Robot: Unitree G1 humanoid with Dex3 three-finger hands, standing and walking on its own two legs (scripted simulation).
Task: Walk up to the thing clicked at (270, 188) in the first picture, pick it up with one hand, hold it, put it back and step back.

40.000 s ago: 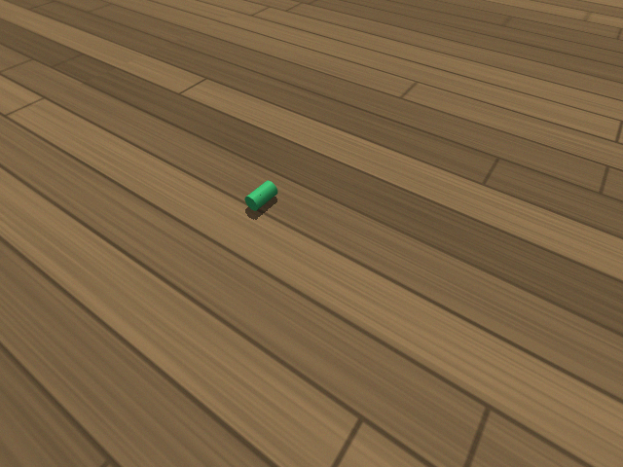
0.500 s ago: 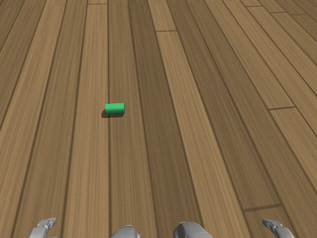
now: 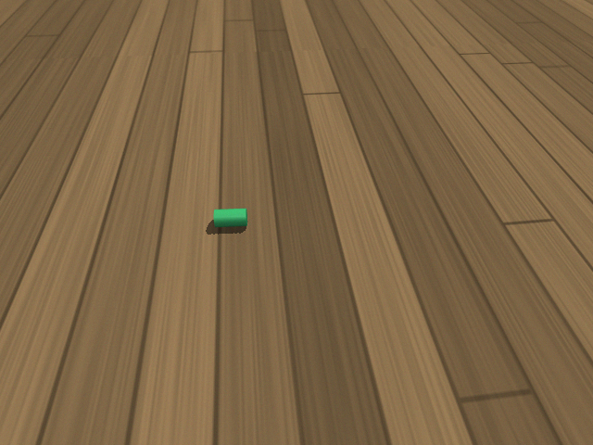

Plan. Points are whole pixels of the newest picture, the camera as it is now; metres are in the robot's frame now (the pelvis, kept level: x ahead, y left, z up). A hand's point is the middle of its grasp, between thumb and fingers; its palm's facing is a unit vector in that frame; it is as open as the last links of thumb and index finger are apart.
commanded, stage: step back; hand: left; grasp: from above
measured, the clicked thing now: (231, 217) +1.12 +0.28 -0.72
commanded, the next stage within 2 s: stand in 0.74 s
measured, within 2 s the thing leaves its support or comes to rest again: neither
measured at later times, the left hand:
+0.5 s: hand out of the picture +0.12 +0.26 -0.16, palm faces +0.02 -0.94 -0.34, open 7.4 cm
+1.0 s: hand out of the picture +0.15 +0.24 -0.14, palm faces -0.02 -0.94 -0.33, open 7.4 cm
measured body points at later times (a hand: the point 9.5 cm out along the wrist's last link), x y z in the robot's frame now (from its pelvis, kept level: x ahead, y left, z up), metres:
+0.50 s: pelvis +0.05 +0.00 +0.00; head +0.07 +0.02 +0.45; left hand +0.12 +0.31 -0.13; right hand +0.14 -0.30 -0.12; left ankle +0.06 +0.12 -0.73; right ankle +0.03 -0.13 -0.73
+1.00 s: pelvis +0.05 -0.01 +0.02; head +0.07 +0.00 +0.47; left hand +0.15 +0.29 -0.11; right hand +0.16 -0.30 -0.11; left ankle +0.06 +0.12 -0.73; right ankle +0.03 -0.13 -0.73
